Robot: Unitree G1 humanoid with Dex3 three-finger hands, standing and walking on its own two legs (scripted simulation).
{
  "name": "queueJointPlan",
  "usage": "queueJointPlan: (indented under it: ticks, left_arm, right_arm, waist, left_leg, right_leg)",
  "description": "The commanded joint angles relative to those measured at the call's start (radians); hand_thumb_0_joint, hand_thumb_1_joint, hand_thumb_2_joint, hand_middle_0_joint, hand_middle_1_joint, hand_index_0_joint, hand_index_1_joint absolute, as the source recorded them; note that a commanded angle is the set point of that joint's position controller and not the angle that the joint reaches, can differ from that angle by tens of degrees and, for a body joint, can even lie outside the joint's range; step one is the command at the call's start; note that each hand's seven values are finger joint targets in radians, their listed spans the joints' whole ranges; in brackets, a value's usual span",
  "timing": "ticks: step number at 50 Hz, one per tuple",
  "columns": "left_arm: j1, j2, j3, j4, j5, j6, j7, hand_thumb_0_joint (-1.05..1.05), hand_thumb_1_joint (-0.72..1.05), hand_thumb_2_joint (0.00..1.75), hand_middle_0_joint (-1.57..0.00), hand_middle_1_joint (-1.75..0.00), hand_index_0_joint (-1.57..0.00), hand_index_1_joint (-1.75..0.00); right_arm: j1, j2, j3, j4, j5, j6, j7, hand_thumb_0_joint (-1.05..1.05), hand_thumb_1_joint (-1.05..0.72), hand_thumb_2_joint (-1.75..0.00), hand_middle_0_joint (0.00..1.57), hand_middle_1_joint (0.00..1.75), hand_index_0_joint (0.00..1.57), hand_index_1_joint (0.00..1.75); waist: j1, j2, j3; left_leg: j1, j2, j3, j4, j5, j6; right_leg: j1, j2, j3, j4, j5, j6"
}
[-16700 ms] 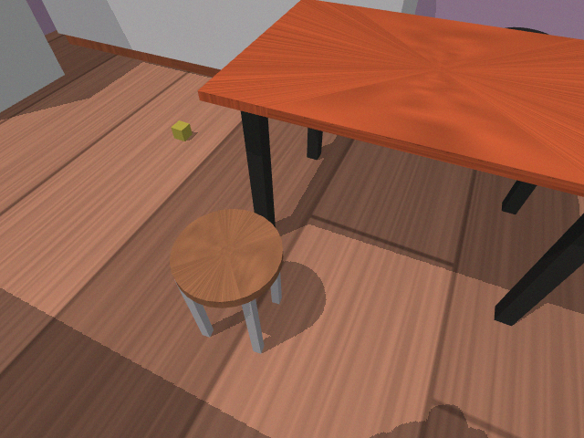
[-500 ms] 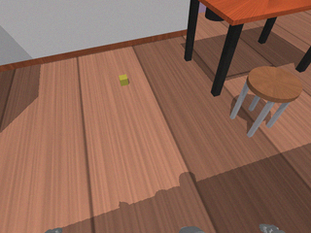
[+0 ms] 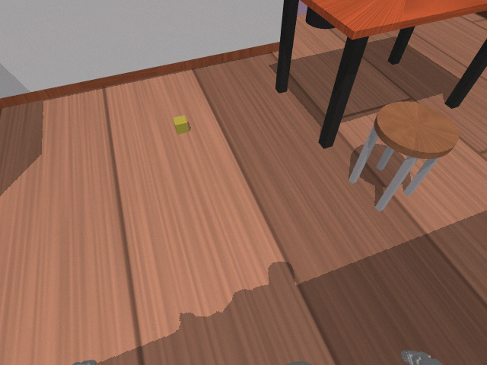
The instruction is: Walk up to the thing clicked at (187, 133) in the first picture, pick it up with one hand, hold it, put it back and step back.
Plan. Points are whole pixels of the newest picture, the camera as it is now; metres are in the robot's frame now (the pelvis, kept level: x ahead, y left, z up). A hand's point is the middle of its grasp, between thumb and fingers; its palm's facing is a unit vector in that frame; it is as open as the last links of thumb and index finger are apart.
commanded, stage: walk up
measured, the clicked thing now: (181, 124) +1.49 +0.33 -0.73
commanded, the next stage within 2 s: stand in 0.28 s
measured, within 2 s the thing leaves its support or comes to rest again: neither
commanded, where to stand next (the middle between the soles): +0.05 +0.00 m, yaw +3 degrees
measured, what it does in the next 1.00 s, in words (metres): stands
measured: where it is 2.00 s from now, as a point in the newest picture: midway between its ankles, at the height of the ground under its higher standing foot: outside the picture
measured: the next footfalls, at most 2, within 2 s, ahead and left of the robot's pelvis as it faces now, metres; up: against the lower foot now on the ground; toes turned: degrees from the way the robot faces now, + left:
none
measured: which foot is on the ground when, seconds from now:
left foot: down 0.00-1.00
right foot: down 0.00-1.00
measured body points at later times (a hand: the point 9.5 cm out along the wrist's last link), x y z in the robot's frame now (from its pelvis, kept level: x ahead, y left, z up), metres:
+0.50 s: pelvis +0.01 +0.00 +0.01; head +0.03 +0.00 +0.46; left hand +0.11 +0.30 -0.12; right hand +0.10 -0.30 -0.13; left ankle -0.03 +0.13 -0.74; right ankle +0.04 -0.13 -0.74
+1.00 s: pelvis +0.01 +0.00 +0.01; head +0.02 +0.00 +0.46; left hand +0.08 +0.30 -0.12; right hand +0.10 -0.30 -0.12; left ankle -0.03 +0.13 -0.74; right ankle +0.04 -0.13 -0.74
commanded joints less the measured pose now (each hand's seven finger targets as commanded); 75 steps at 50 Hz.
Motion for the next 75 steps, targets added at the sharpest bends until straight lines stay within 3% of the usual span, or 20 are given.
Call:
queueJointPlan:
  ticks: [1,7,13,14,16,23,31,40,48,50,55,61,66,71,75]
  left_arm:
    - [-0.044,0.215,0.04,-0.073,-0.001,-0.018,0.021,0.0,0.9,0.9,-0.2,-0.3,-0.2,-0.3]
    - [-0.033,0.217,0.04,-0.081,0.003,-0.018,0.024,0.0,0.9,0.9,-0.2,-0.3,-0.2,-0.3]
    - [-0.037,0.22,0.041,-0.093,0.005,-0.018,0.024,0.0,0.9,0.9,-0.2,-0.3,-0.2,-0.3]
    - [-0.047,0.195,0.035,-0.066,-0.002,-0.02,0.017,0.0,0.9,0.9,-0.2,-0.3,-0.2,-0.3]
    - [-0.033,0.196,0.036,-0.059,-0.004,-0.021,0.013,0.0,0.9,0.9,-0.2,-0.3,-0.2,-0.3]
    - [-0.051,0.196,0.034,-0.037,-0.003,-0.021,0.013,0.0,0.9,0.9,-0.2,-0.3,-0.2,-0.3]
    - [-0.047,0.196,0.031,-0.031,-0.001,-0.028,0.017,0.0,0.9,0.9,-0.2,-0.3,-0.2,-0.3]
    - [-0.043,0.197,0.03,-0.029,-0.001,-0.029,0.017,0.0,0.9,0.9,-0.2,-0.3,-0.2,-0.3]
    - [-0.035,0.201,0.028,-0.03,-0.002,-0.03,0.016,0.0,0.9,0.9,-0.2,-0.3,-0.2,-0.3]
    - [-0.033,0.199,0.027,-0.028,-0.003,-0.027,0.015,0.0,0.9,0.9,-0.2,-0.3,-0.2,-0.3]
    - [-0.025,0.202,0.028,-0.027,-0.001,-0.028,0.013,0.0,0.9,0.9,-0.2,-0.3,-0.2,-0.3]
    - [-0.02,0.204,0.026,-0.029,0.001,-0.026,0.012,0.0,0.9,0.9,-0.2,-0.3,-0.2,-0.3]
    - [-0.021,0.2,0.024,-0.035,0.0,-0.027,0.012,0.0,0.9,0.9,-0.2,-0.3,-0.2,-0.3]
    - [-0.015,0.201,0.022,-0.03,-0.001,-0.025,0.012,0.0,0.9,0.9,-0.2,-0.3,-0.2,-0.3]
    - [-0.006,0.209,0.022,-0.032,0.001,-0.027,0.012,0.0,0.9,0.9,-0.2,-0.3,-0.2,-0.3]
  right_arm:
    - [-0.057,-0.223,-0.049,-0.072,0.004,-0.022,-0.01,0.0,-0.9,-0.9,0.2,0.3,0.2,0.3]
    - [-0.063,-0.216,-0.053,-0.082,0.006,-0.016,-0.01,0.0,-0.9,-0.9,0.2,0.3,0.2,0.3]
    - [-0.076,-0.218,-0.057,-0.089,0.006,-0.011,-0.007,0.0,-0.9,-0.9,0.2,0.3,0.2,0.3]
    - [-0.061,-0.186,-0.041,-0.075,-0.003,-0.013,-0.01,0.0,-0.9,-0.9,0.2,0.3,0.2,0.3]
    - [-0.073,-0.203,-0.043,-0.07,-0.006,-0.021,-0.013,0.0,-0.9,-0.9,0.2,0.3,0.2,0.3]
    - [-0.061,-0.201,-0.039,-0.046,-0.006,-0.026,-0.014,0.0,-0.9,-0.9,0.2,0.3,0.2,0.3]
    - [-0.032,-0.196,-0.04,-0.031,-0.005,-0.027,-0.015,0.0,-0.9,-0.9,0.2,0.3,0.2,0.3]
    - [-0.025,-0.191,-0.037,-0.027,-0.007,-0.026,-0.013,0.0,-0.9,-0.9,0.2,0.3,0.2,0.3]
    - [-0.01,-0.19,-0.034,-0.029,-0.006,-0.03,-0.014,0.0,-0.9,-0.9,0.2,0.3,0.2,0.3]
    - [-0.017,-0.187,-0.031,-0.028,-0.007,-0.03,-0.014,0.0,-0.9,-0.9,0.2,0.3,0.2,0.3]
    - [-0.012,-0.189,-0.031,-0.028,-0.004,-0.032,-0.013,0.0,-0.9,-0.9,0.2,0.3,0.2,0.3]
    - [-0.006,-0.19,-0.034,-0.028,-0.006,-0.028,-0.011,0.0,-0.9,-0.9,0.2,0.3,0.2,0.3]
    - [-0.001,-0.191,-0.032,-0.03,-0.006,-0.033,-0.012,0.0,-0.9,-0.9,0.2,0.3,0.2,0.3]
    - [0.002,-0.191,-0.031,-0.027,-0.006,-0.028,-0.012,0.0,-0.9,-0.9,0.2,0.3,0.2,0.3]
    - [0.01,-0.192,-0.03,-0.026,-0.004,-0.029,-0.011,0.0,-0.9,-0.9,0.2,0.3,0.2,0.3]
  waist:
    - [-0.005,-0.003,-0.144]
    - [-0.007,-0.02,-0.154]
    - [-0.005,-0.022,-0.136]
    - [-0.013,0.007,-0.155]
    - [0.0,0.015,-0.161]
    - [-0.003,-0.005,-0.133]
    - [-0.013,-0.009,-0.163]
    - [-0.011,0.0,-0.124]
    - [-0.01,0.003,-0.142]
    - [-0.003,0.005,-0.107]
    - [0.0,-0.008,-0.12]
    - [-0.001,-0.014,-0.093]
    - [-0.003,0.009,-0.126]
    - [0.0,-0.008,-0.099]
    - [-0.001,-0.009,-0.113]
  left_leg:
    - [0.067,0.09,-0.088,-0.091,0.097,0.065]
    - [0.1,0.081,-0.071,-0.063,0.131,0.066]
    - [0.092,0.077,-0.08,-0.074,0.066,0.067]
    - [0.059,0.09,-0.12,-0.132,0.111,0.057]
    - [0.099,0.095,-0.114,-0.145,0.171,0.049]
    - [0.105,0.089,-0.115,-0.189,0.163,0.04]
    - [0.137,0.087,-0.117,-0.185,0.24,0.032]
    - [0.113,0.081,-0.126,-0.203,0.17,0.031]
    - [0.108,0.087,-0.131,-0.202,0.227,0.032]
    - [0.078,0.08,-0.134,-0.213,0.18,0.028]
    - [0.089,0.083,-0.14,-0.214,0.186,0.033]
    - [0.075,0.075,-0.143,-0.215,0.116,0.035]
    - [0.083,0.083,-0.15,-0.21,0.189,0.034]
    - [0.067,0.076,-0.15,-0.211,0.148,0.034]
    - [0.076,0.076,-0.151,-0.209,0.157,0.037]
  right_leg:
    - [0.018,-0.088,0.046,-0.044,0.302,-0.067]
    - [-0.001,-0.089,0.056,-0.044,0.34,-0.073]
    - [-0.012,-0.087,0.08,-0.06,0.286,-0.08]
    - [0.041,-0.114,0.049,-0.089,0.287,-0.059]
    - [0.052,-0.11,0.04,-0.096,0.311,-0.048]
    - [0.068,-0.121,0.022,-0.145,0.278,-0.046]
    - [0.095,-0.133,0.012,-0.159,0.341,-0.043]
    - [0.074,-0.134,0.014,-0.196,0.265,-0.04]
    - [0.108,-0.141,0.0,-0.183,0.312,-0.041]
    - [0.096,-0.137,0.001,-0.196,0.256,-0.039]
    - [0.104,-0.139,-0.003,-0.192,0.258,-0.041]
    - [0.069,-0.136,0.002,-0.22,0.16,-0.04]
    - [0.105,-0.142,-0.007,-0.188,0.26,-0.042]
    - [0.09,-0.138,-0.005,-0.199,0.199,-0.04]
    - [0.098,-0.144,-0.005,-0.199,0.227,-0.041]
